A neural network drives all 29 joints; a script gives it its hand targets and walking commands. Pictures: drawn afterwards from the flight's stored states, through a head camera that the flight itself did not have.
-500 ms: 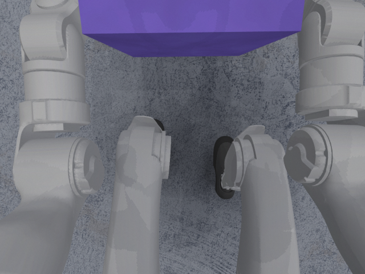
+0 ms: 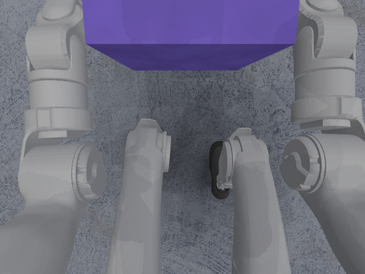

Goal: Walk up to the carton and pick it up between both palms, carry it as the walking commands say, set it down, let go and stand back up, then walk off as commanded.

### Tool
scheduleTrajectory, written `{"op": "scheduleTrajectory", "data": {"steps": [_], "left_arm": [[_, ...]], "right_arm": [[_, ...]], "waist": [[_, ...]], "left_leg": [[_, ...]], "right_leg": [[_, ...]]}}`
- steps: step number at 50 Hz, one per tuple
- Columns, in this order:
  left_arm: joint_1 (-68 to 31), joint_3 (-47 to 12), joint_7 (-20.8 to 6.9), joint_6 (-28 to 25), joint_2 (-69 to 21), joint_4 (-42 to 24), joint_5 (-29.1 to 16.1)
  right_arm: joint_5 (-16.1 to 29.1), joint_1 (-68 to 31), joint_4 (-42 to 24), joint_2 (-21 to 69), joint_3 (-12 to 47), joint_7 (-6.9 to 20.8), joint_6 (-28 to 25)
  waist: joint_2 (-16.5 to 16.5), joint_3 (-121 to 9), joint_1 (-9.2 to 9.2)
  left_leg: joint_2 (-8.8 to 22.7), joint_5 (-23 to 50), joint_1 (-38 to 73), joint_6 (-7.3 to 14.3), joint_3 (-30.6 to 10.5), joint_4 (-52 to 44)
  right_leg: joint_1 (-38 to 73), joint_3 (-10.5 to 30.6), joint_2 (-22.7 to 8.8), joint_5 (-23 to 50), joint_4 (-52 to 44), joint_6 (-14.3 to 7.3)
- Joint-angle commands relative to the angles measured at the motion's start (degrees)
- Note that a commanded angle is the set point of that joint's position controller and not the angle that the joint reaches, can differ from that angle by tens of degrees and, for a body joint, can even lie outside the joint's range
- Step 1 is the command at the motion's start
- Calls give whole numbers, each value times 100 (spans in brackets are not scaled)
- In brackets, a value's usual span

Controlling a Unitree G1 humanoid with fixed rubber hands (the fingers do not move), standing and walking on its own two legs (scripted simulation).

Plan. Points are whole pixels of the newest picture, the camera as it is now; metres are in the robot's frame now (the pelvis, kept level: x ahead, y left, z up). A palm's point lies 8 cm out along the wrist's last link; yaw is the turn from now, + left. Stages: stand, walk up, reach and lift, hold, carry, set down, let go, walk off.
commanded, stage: reach and lift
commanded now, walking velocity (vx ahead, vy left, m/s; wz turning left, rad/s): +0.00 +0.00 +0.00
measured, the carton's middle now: (187, 17) +0.54 +0.05 -0.12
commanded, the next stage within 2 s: none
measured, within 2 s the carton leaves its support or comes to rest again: neither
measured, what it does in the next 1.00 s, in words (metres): rises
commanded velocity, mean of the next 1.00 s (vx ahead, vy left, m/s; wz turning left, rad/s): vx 0.00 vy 0.00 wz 0.00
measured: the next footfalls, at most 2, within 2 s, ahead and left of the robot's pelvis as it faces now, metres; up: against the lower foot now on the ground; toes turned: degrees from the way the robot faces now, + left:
none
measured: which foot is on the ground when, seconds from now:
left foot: down 0.00-1.00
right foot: down 0.00-1.00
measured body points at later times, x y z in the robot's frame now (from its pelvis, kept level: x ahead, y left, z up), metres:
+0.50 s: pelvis +0.00 +0.00 +0.06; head +0.30 +0.04 +0.38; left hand +0.52 +0.21 -0.02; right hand +0.56 -0.12 +0.00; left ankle +0.19 +0.12 -0.45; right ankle +0.15 -0.12 -0.45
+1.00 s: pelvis +0.01 -0.01 +0.12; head +0.27 +0.03 +0.47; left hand +0.50 +0.20 +0.05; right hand +0.53 -0.13 +0.07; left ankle +0.19 +0.12 -0.45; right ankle +0.15 -0.12 -0.45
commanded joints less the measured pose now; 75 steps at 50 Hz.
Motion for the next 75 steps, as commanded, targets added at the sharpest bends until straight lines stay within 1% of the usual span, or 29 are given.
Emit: {"op": "scheduleTrajectory", "data": {"steps": [1, 4, 5, 7, 10, 11, 12, 15, 17, 20, 22, 24, 26, 28, 36, 40, 45, 49, 51, 52, 53, 58, 59, 61, 70, 72, 73, 74, 75], "left_arm": [[-4603, -3431, -1475, -383, -6848, -1449, -1086], [-4612, -3672, -1432, -426, -7078, -1772, -1264], [-4665, -3642, -1418, -468, -6865, -1984, -1211], [-4695, -3595, -1392, -478, -6859, -1919, -1210], [-4349, -3799, -1344, -509, -6965, -2131, -1304], [-4381, -3812, -1300, -487, -6966, -2050, -1326], [-4355, -3840, -1309, -496, -6883, -2080, -1373], [-4581, -3808, -1272, -511, -6841, -2300, -1441], [-4486, -3695, -1244, -472, -6832, -2182, -1305], [-4218, -3682, -1256, -444, -6944, -1850, -1275], [-4118, -3706, -1259, -433, -6823, -2145, -1203], [-4386, -3747, -1290, -452, -6850, -2009, -1242], [-4075, -3615, -1337, -455, -6909, -1798, -1078], [-3998, -3809, -1371, -443, -7091, -2002, -1183], [-3958, -3741, -1427, -549, -6949, -2025, -1108], [-3690, -3837, -1433, -567, -6921, -2050, -1203], [-3559, -3772, -1482, -582, -6795, -2014, -1158], [-3261, -3822, -1573, -535, -7212, -1887, -1113], [-3218, -3894, -1580, -573, -7087, -2215, -1157], [-3425, -3803, -1585, -585, -6973, -2128, -1134], [-3222, -3806, -1574, -587, -6989, -2052, -1083], [-2947, -3939, -1664, -643, -7218, -2024, -1080], [-2884, -3928, -1655, -625, -7204, -1945, -1053], [-2971, -4085, -1613, -636, -7344, -2156, -1033], [-2540, -4104, -1615, -564, -7615, -1802, -919], [-2621, -3861, -1642, -593, -7612, -1726, -849], [-2575, -3925, -1676, -588, -7752, -1652, -861], [-2604, -4115, -1640, -561, -8066, -2007, -973], [-2285, -3935, -1663, -552, -7889, -1724, -783]], "right_arm": [[1137, -4388, -914, 6521, 3512, 1790, -264], [1203, -4390, -1223, 6442, 3720, 1816, -310], [1305, -4387, -1332, 6553, 3923, 1811, -305], [1170, -4310, -1116, 6428, 3654, 1818, -315], [1306, -4220, -1615, 6524, 4021, 1789, -355], [1215, -4280, -1719, 6303, 3876, 1775, -399], [1388, -4521, -1850, 6344, 4010, 1742, -410], [1214, -4188, -1518, 6257, 3830, 1733, -330], [1270, -4315, -1603, 6356, 3915, 1739, -306], [1186, -4093, -1393, 6386, 3807, 1757, -328], [1315, -4108, -1621, 6580, 4095, 1761, -289], [1173, -4023, -1305, 6485, 3837, 1787, -298], [1094, -3623, -923, 6666, 3650, 1819, -266], [1100, -3586, -1220, 6618, 3761, 1851, -313], [1311, -3685, -1378, 6955, 4112, 1835, -350], [1321, -3716, -1810, 6797, 4255, 1732, -405], [1296, -3534, -1613, 6932, 4309, 1720, -349], [1145, -3031, -1335, 7141, 4095, 1739, -333], [1315, -3141, -1708, 7244, 4421, 1742, -338], [1168, -3052, -1402, 7120, 4168, 1750, -317], [1248, -2968, -1455, 7219, 4261, 1763, -318], [1110, -2770, -1612, 7127, 4277, 1789, -415], [1233, -2988, -1830, 7078, 4342, 1821, -445], [1098, -2709, -1638, 7036, 4153, 1874, -458], [932, -2423, -1349, 6874, 3901, 2026, -433], [880, -2556, -1186, 6984, 3879, 2101, -430], [779, -2392, -1090, 6954, 3789, 2127, -420], [967, -2425, -1435, 6996, 4006, 2173, -423], [903, -2442, -1301, 7014, 3950, 2196, -419]], "waist": [[448, -14508, -113], [553, -15002, -245], [519, -15049, -75], [527, -14622, -268], [390, -15340, -158], [389, -15196, -324], [466, -15013, -163], [327, -14878, -324], [380, -14843, -102], [253, -14497, -266], [208, -14848, -2], [215, -14448, -258], [332, -13939, -113], [445, -14316, -213], [284, -14152, 97], [28, -14332, -1], [-12, -14022, 172], [223, -13698, -73], [95, -14163, 102], [79, -13896, -62], [69, -13795, 138], [60, -13600, -96], [148, -13659, 93], [271, -13519, -141], [529, -12547, -331], [294, -12197, -298], [225, -12119, -470], [551, -12660, -438], [397, -12358, -307]], "left_leg": [[-530, 607, 5927, -14, 569, -1206], [-550, 934, 6550, -80, 428, -1330], [-581, 1184, 6454, -59, 564, -1241], [-501, 805, 6542, -41, 415, -1401], [-599, 1284, 7026, -32, 391, -1487], [-559, 1091, 6939, -38, 340, -1480], [-544, 1148, 6958, -23, 394, -1540], [-532, 733, 7100, -31, 298, -1712], [-561, 766, 7128, -30, 323, -1854], [-513, 604, 7093, -17, 315, -1961], [-569, 823, 7285, 5, 342, -2030], [-508, 478, 7255, 13, 300, -2126], [-522, 429, 7016, -12, 413, -2237], [-565, 607, 7460, -13, 323, -2352], [-549, 669, 7460, 90, 390, -2666], [-556, 848, 7533, 92, 387, -2707], [-567, 681, 7604, 140, 400, -3034], [-564, 620, 7718, 66, 414, -3291], [-581, 990, 7934, 110, 415, -3284], [-539, 805, 7979, 114, 389, -3355], [-562, 1032, 8109, 123, 379, -3455], [-536, 893, 8242, 115, 275, -3718], [-560, 908, 8395, 113, 315, -3777], [-537, 976, 8846, 45, 228, -3947], [-461, 568, 9243, -15, 100, -4623], [-411, 116, 9125, 46, 25, -4776], [-403, 34, 9282, 32, -5, -4934], [-435, 413, 9722, -35, 0, -5001], [-438, 385, 9619, 25, -35, -4984]], "right_leg": [[2550, -273, 562, 294, -1597, -274], [2743, -269, 562, 579, -1646, -282], [2943, -238, 576, 738, -1667, -273], [2639, -226, 575, 408, -1752, -272], [3308, -218, 613, 870, -1795, -262], [3239, -192, 588, 769, -1838, -292], [3275, -130, 572, 702, -1915, -278], [3223, -147, 589, 374, -2048, -288], [3437, -144, 567, 426, -2101, -256], [3394, -154, 556, 313, -2247, -247], [3836, -123, 544, 514, -2300, -204], [3545, -113, 544, 216, -2456, -262], [3542, -45, 504, 101, -2618, -241], [3775, -79, 539, 359, -2652, -287], [4551, 131, 492, 426, -3078, -163], [5006, 200, 526, 631, -3233, -140], [5257, 237, 481, 498, -3464, -95], [5456, 270, 446, 550, -3787, -149], [5791, 300, 451, 853, -3836, -123], [5546, 247, 440, 656, -3894, -109], [5712, 334, 454, 786, -4009, -111], [5883, 288, 396, 781, -4249, -145], [5994, 313, 407, 762, -4306, -170], [5717, 175, 462, 814, -4401, -192], [5740, 203, 331, 481, -4973, -267], [5621, 200, 294, 85, -5109, -285], [5692, 160, 311, 71, -5237, -282], [6002, 165, 299, 444, -5253, -308], [5824, 169, 301, 343, -5309, -295]]}}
